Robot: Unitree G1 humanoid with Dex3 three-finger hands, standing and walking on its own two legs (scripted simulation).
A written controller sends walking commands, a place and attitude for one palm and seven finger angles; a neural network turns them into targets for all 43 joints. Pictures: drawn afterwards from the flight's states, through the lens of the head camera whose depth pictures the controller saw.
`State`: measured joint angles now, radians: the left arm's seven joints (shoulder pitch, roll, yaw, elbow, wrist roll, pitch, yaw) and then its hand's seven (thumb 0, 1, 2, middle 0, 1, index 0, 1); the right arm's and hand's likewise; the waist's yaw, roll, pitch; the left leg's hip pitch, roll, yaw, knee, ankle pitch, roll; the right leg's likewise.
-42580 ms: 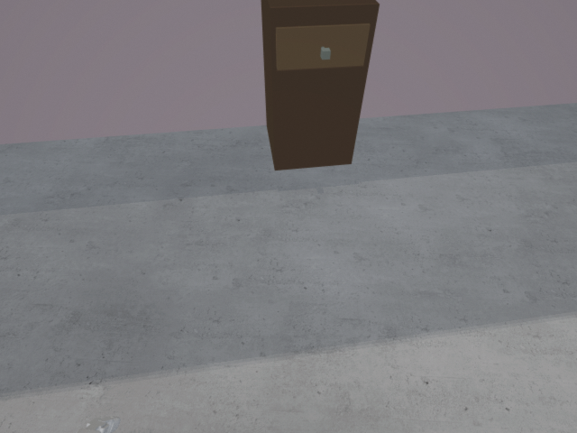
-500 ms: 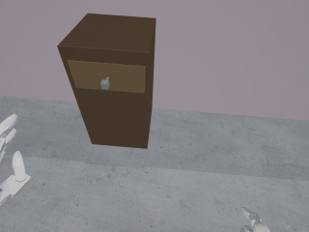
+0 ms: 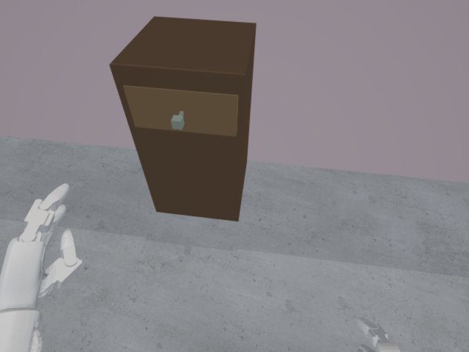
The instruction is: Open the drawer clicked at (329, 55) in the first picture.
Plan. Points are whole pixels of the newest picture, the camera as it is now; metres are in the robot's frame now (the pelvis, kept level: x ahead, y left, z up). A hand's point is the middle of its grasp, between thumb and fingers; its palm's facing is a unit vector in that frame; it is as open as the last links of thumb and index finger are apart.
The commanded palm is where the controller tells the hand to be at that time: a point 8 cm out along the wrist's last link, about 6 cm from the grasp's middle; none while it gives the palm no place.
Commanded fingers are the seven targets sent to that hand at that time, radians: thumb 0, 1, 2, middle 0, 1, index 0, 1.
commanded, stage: let the arm hang, fingers relaxed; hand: left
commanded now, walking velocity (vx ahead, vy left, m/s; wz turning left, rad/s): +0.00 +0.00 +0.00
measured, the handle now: (179, 119) +0.85 +0.23 -0.11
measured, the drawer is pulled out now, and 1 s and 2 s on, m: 0.00 0.00 0.00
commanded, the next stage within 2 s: look to check the result in 1.04 s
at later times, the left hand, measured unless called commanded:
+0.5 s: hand out of the picture +0.03 +0.19 -0.16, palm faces +0.03 -0.96 -0.27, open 7.3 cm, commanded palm none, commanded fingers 0.00 0.90 0.90 -0.20 -0.30 -0.20 -0.30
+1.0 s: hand out of the picture +0.07 +0.21 -0.14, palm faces +0.00 -0.95 -0.30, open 7.4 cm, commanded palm none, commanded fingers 0.00 0.90 0.90 -0.20 -0.30 -0.20 -0.30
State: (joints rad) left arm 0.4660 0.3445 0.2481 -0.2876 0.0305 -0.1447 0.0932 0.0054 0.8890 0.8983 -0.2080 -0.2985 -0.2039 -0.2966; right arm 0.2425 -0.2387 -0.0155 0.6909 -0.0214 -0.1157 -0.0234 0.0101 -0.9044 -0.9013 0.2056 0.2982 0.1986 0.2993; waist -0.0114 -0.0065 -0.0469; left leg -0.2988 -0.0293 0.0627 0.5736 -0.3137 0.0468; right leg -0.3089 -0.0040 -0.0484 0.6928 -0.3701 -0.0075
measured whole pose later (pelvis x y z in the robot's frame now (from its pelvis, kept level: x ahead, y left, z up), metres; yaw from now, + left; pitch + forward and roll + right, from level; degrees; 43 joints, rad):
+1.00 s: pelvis +0.00 -0.02 +0.02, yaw +1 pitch -2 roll +0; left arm 0.13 0.28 0.01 1.10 0.02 -0.01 0.00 0.00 0.90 0.90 -0.21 -0.30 -0.20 -0.30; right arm 0.17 -0.30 -0.01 1.10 -0.02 0.01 -0.01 0.00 -0.91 -0.90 0.20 0.30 0.20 0.30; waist -0.01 0.01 0.05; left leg -0.11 -0.01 0.02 0.33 -0.18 0.02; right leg -0.12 0.03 -0.01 0.34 -0.18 -0.04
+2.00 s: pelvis +0.02 -0.03 +0.02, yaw -1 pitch -1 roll +0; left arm 0.10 0.33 0.02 1.10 0.01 0.00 0.01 0.00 0.90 0.90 -0.21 -0.30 -0.20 -0.30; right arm 0.11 -0.34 -0.02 1.08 -0.02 0.01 -0.01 0.00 -0.91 -0.90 0.20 0.30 0.20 0.30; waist -0.01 0.01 0.07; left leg -0.09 0.01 0.04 0.34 -0.22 0.00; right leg -0.11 0.06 0.02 0.34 -0.20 -0.05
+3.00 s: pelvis +0.31 +0.02 +0.00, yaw -2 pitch +0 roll -2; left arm 0.20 0.17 0.06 1.04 0.02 -0.01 0.03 -0.01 0.93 0.90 -0.20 -0.30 -0.20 -0.30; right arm 0.20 -0.18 -0.05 1.03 -0.02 -0.03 -0.02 0.01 -0.95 -0.90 0.20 0.30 0.19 0.30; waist -0.01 0.00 0.09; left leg -0.34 0.10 0.04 0.60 -0.19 -0.03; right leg -0.22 -0.03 -0.11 0.53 -0.31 0.01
